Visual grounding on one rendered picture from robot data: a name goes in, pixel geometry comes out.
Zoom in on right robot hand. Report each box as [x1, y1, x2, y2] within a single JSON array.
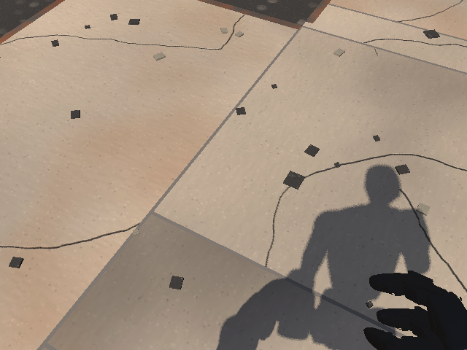
[[363, 271, 467, 350]]

